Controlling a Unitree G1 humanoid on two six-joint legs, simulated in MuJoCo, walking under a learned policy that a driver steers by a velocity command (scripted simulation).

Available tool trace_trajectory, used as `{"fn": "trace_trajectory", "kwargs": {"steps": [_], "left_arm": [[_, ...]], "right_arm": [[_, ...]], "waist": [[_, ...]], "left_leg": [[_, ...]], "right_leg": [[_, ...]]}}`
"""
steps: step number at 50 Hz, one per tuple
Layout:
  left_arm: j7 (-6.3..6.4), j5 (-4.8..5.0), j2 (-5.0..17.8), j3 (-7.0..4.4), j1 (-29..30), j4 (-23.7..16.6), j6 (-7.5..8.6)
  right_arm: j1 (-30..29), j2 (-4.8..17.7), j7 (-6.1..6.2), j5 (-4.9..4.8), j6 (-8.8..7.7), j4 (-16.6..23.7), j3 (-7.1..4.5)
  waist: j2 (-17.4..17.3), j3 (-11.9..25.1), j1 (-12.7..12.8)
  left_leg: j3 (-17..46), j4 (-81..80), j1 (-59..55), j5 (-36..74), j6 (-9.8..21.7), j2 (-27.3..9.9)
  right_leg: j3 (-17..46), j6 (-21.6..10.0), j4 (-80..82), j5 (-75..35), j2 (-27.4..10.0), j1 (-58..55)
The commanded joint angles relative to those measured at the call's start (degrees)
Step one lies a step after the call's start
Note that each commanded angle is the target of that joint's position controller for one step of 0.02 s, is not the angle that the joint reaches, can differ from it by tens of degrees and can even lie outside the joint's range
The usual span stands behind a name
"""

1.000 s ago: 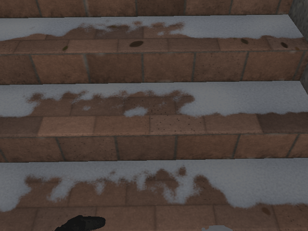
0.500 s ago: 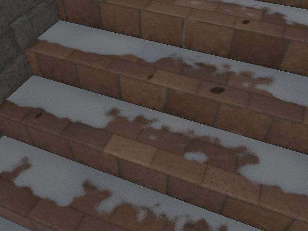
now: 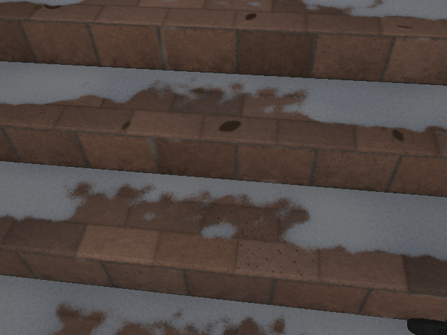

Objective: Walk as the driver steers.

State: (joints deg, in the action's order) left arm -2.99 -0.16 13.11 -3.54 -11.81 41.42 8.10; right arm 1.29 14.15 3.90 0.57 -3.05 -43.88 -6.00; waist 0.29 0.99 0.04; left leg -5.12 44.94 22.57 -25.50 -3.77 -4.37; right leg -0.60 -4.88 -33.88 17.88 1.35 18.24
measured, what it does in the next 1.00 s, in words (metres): steps on the spot: left foot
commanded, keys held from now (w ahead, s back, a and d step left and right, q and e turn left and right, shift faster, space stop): e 0.36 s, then no key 0.06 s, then q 0.58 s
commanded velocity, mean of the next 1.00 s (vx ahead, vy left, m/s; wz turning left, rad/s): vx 0.00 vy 0.00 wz -0.10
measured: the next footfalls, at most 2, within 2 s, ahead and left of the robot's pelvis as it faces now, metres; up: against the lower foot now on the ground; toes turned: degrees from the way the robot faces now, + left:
left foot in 0.50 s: +0.09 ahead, +0.13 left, +0.00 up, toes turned -13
right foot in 1.10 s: +0.06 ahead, -0.11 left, +0.00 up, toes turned +4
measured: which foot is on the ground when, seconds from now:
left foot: up 0.00-0.48, down 0.50-1.00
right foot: down 0.00-0.70, up 0.72-1.00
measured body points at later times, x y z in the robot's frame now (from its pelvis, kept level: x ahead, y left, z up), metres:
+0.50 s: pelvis +0.04 +0.02 +0.00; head +0.06 +0.01 +0.45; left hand +0.26 +0.20 -0.10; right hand +0.14 -0.26 -0.10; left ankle +0.06 +0.14 -0.72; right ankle +0.00 -0.08 -0.73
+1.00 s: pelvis +0.03 +0.02 +0.00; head +0.06 +0.03 +0.45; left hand +0.26 +0.27 -0.06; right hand +0.18 -0.22 -0.09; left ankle +0.05 +0.14 -0.73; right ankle -0.02 -0.12 -0.65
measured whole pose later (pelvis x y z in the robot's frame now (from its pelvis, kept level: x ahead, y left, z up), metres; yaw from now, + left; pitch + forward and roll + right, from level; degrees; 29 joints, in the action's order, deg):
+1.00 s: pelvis +0.03 +0.02 +0.00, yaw -3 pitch +6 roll +0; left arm 2.9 -2.5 15.7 -2.7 -5.8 33.3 2.3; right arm 10.5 11.6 0.0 1.7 -4.7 -38.9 -1.8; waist 0.1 3.3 0.1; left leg 9.1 29.9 21.7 -13.8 2.9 4.2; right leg 4.8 7.5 -65.9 26.4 1.7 33.6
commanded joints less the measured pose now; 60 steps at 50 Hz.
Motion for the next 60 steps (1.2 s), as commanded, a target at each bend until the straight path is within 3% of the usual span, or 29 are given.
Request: {"fn": "trace_trajectory", "kwargs": {"steps": [1, 2, 3, 5, 7, 13, 18, 21, 24, 25, 26, 27, 28, 29, 32, 35, 39, 41, 42, 44, 46, 49, 51, 53, 55, 56, 57, 58, 60], "left_arm": [[-0.56, -1.92, 10.8, -2.64, -5.0, -1.3, 2.30], [-0.87, -1.87, 7.3, -1.13, -2.4, -2.6, 0.84], [-0.75, -1.47, 4.8, -0.17, 0.1, -2.8, -0.42], [0.71, -2.27, 4.5, 0.33, -0.9, -2.6, -2.73], [0.81, -3.40, 4.1, 0.76, -1.7, -3.0, -3.83], [1.93, 0.29, 5.9, 1.02, 1.0, -4.4, -1.35], [1.45, 1.07, 7.5, 0.28, -0.4, -4.7, -0.43], [1.20, 0.01, 6.9, 0.51, 1.5, -6.0, -1.25], [0.27, 1.83, 2.9, 3.15, 8.2, -5.9, -3.34], [-0.64, 1.07, 2.6, 3.28, 4.3, -3.9, -4.39], [-2.12, 1.62, -0.3, 3.97, -3.5, -0.5, -4.94], [-2.69, 1.89, -0.3, 3.57, -12.0, 1.1, -4.97], [-2.53, 1.75, 2.6, 2.96, -6.2, 0.6, -5.43], [-1.93, 0.76, 3.3, 2.73, -0.8, -1.0, -5.73], [1.10, 0.12, 4.3, 2.32, 3.7, -2.0, -4.98], [3.80, 0.27, 4.8, 1.11, 9.8, -7.2, -4.02], [5.51, -0.25, 4.9, 0.00, 8.9, -9.1, -2.84], [6.76, -1.51, 6.7, -0.67, 10.1, -10.5, -3.29], [6.91, -2.03, 6.4, -0.48, 10.0, -10.7, -3.95], [6.91, -3.06, 6.3, 0.02, 8.6, -10.9, -4.58], [7.29, -3.18, 3.8, 1.32, 8.2, -12.8, -5.23], [5.43, -1.94, 4.1, 0.84, 4.7, -11.3, -5.49], [3.06, -2.67, 2.3, 1.21, 2.2, -11.4, -5.81], [1.56, -0.60, 2.1, 1.47, -3.2, -9.2, -5.48], [2.24, -1.67, 5.1, 0.27, -6.2, -9.0, -4.75], [2.92, -0.70, 6.9, -0.23, -11.8, -8.9, -3.56], [3.67, -1.51, 16.0, -2.54, -12.0, -8.5, -2.14], [4.22, -3.26, 11.6, -0.63, -6.6, -8.5, -1.30], [3.14, -2.24, 3.0, 2.99, 0.7, -8.0, -1.00]], "right_arm": [[-7.1, 5.8, 0.07, 0.47, -0.40, 7.9, -0.82], [-4.8, 7.5, 0.80, 1.26, -0.70, 7.3, -1.69], [-6.1, 5.9, 1.42, 1.42, -1.26, 9.2, -1.14], [-5.2, 4.5, 1.65, 1.59, -1.68, 11.8, -0.31], [-1.4, 4.9, 1.77, 0.36, -1.41, 11.1, 0.17], [1.7, 5.3, 0.60, 1.62, -0.09, 11.7, 0.97], [-1.3, 2.0, -1.45, 1.71, 1.29, 14.0, 2.68], [1.6, 1.3, -2.69, 1.13, 0.63, 12.8, 3.52], [5.2, -2.7, -5.71, -0.04, -0.64, 10.4, 4.83], [4.4, -3.0, -6.55, -0.17, -1.02, 9.7, 5.05], [6.6, -2.0, -8.12, -0.22, -1.55, 8.3, 5.34], [-0.6, -0.8, -9.77, -0.19, -1.53, 9.6, 6.07], [0.8, -0.8, -10.45, 0.49, -0.96, 9.0, 5.48], [2.4, 0.2, -10.80, 0.39, -1.09, 8.1, 4.89], [0.5, 0.9, -9.72, -0.51, -2.53, 8.7, 3.88], [3.0, 3.9, -6.95, 0.61, -2.76, 9.9, 2.16], [6.3, 3.7, -6.44, 0.62, -2.39, 10.1, 1.29], [10.1, 5.1, -5.28, 0.72, -3.60, 8.8, 0.18], [9.9, 5.6, -4.52, 1.49, -3.63, 8.1, 0.25], [6.0, 0.7, -4.17, 1.81, -3.35, 9.4, 2.80], [8.2, -0.9, -3.93, 1.95, -1.82, 8.6, 4.12], [5.4, 6.9, -3.53, 0.51, -2.93, 9.7, 1.88], [0.4, 9.1, -3.02, 1.07, -2.26, 10.9, 1.01], [0.3, 8.5, -3.99, 0.85, -0.93, 10.0, 0.66], [9.3, 6.9, -4.39, 1.13, 0.15, 6.8, 0.32], [10.3, 4.2, -4.23, 0.68, 0.40, 6.5, 1.27], [6.1, 0.0, -4.78, 1.86, -0.83, 10.3, 2.59], [0.8, 2.8, -5.25, 2.15, -1.36, 8.5, 2.62], [6.4, 3.3, -3.47, 0.48, -0.38, 5.1, 2.53]], "waist": [[7.8, 5.8, 2.8], [4.7, 7.4, 1.3], [3.0, 6.0, -0.2], [2.9, 9.4, -0.8], [5.4, 9.1, -1.0], [2.3, 9.1, -0.2], [6.4, 6.5, 2.3], [6.2, 10.4, 2.5], [0.9, 8.0, -2.7], [2.4, 8.0, -1.0], [-0.1, 10.5, 1.3], [-3.8, 12.4, 9.3], [-0.6, 9.5, 6.0], [-2.6, 6.8, 4.2], [-3.8, 7.3, 2.9], [-6.0, 9.8, 0.8], [-7.2, 7.6, 0.2], [-8.8, 8.2, -3.4], [-6.7, 7.4, -2.7], [-2.0, 6.0, -0.5], [-3.4, 7.7, -0.3], [-6.7, 6.4, 1.8], [-6.4, 5.4, 3.7], [-6.5, 7.3, 3.3], [-3.4, 8.4, 1.5], [2.3, 8.3, 3.7], [18.8, 4.2, 3.4], [5.9, 1.4, 2.5], [8.1, 2.1, -2.3]], "left_leg": [[9.2, 29.6, 22.3, -8.6, -0.5, 4.6], [11.1, 31.0, 23.4, -4.0, 0.6, 5.6], [10.9, 29.8, 24.5, -0.3, 0.9, 5.6], [10.2, 32.1, 26.4, 3.5, -1.7, 6.5], [10.4, 36.8, 29.7, 5.4, -3.7, 6.7], [5.4, 35.7, 20.7, 5.6, -5.2, 4.0], [4.6, 11.8, 17.3, -1.3, -3.7, 4.6], [6.4, 6.8, 13.9, 1.2, -2.5, 3.6], [4.0, -18.2, -2.5, 19.2, 0.2, 2.8], [4.5, -20.3, -9.1, 26.7, 1.8, 2.6], [8.7, -17.6, -16.7, 42.6, 6.1, -1.4], [11.7, -11.9, -15.0, 46.9, 10.9, -2.9], [9.2, -11.9, -10.8, 39.4, 9.2, -1.1], [9.4, -13.1, -9.4, 34.8, 8.5, -0.4], [13.5, -12.9, -15.9, 37.0, 9.3, -0.9], [22.0, -14.4, -19.3, 45.1, 12.9, -5.2], [32.1, -18.3, -17.1, 44.3, 22.2, -11.1], [34.8, -21.4, -15.9, 43.0, 26.6, -13.1], [33.6, -21.6, -13.1, 40.2, 26.2, -12.2], [29.5, -21.1, -10.1, 33.4, 23.5, -8.8], [28.0, -20.2, -14.3, 30.2, 22.5, -4.1], [27.6, -23.3, -9.0, 29.5, 19.5, -3.3], [25.5, -22.5, -0.4, 33.6, 16.9, -0.1], [30.1, -19.3, -3.7, 30.8, 17.7, -1.9], [33.5, -16.1, 2.7, 1.2, 15.7, 0.0], [29.2, -3.3, 15.6, -6.8, 11.2, 4.6], [18.9, 11.8, 35.0, -6.6, 5.2, 14.1], [20.6, 29.4, 39.2, 3.4, 5.5, 8.0], [17.6, 51.4, 40.6, 13.6, 6.1, 6.6]], "right_leg": [[24.1, -15.6, 12.3, -32.7, -16.7, -17.7], [22.4, -15.3, 11.8, -31.5, -14.7, -16.7], [21.6, -15.1, 11.4, -31.6, -13.8, -14.2], [22.3, -15.7, 9.7, -34.0, -13.8, -14.6], [23.8, -16.1, 9.6, -31.5, -13.1, -12.1], [22.7, -13.3, 7.9, -30.5, -10.2, -2.6], [29.1, -12.8, 7.7, -26.0, -9.5, -8.1], [31.7, -15.0, 4.5, -38.4, -12.8, -11.9], [25.2, -9.7, 2.0, -33.6, -7.7, -2.8], [23.4, -6.8, 2.8, -28.7, -5.5, 0.2], [19.1, -0.1, 2.0, -19.9, -1.8, 1.4], [13.4, 5.4, 4.6, -10.8, 0.5, -2.1], [11.4, 5.9, 5.3, -7.4, 1.1, -2.8], [10.1, 5.5, 4.1, -6.1, 1.6, -0.6], [7.6, 5.7, 2.3, -3.5, 1.1, 6.9], [6.1, 6.2, -4.9, -2.3, 0.8, 10.4], [3.6, 8.7, -16.0, 8.1, -0.3, 13.5], [5.1, 11.5, -39.8, 20.5, 0.9, 19.3], [7.2, 11.4, -50.2, 17.1, 0.7, 21.6], [8.6, 10.8, -51.1, 8.9, 0.0, 24.9], [7.0, 11.6, -40.6, 6.7, 0.7, 27.9], [3.7, 13.5, -27.5, 8.9, 0.2, 18.2], [1.2, 11.5, -13.6, 11.7, 1.2, 4.8], [0.9, 9.4, 3.6, -4.0, 1.7, -1.1], [2.6, 5.2, 8.2, -5.1, -1.9, -13.7], [12.5, -3.1, 6.8, 1.9, -9.9, -21.2], [45.2, -21.4, 20.2, 17.3, -25.6, -22.0], [46.8, -19.4, 24.6, 30.4, -26.9, -15.6], [31.4, -10.2, 20.5, 23.6, -21.5, -8.0]]}}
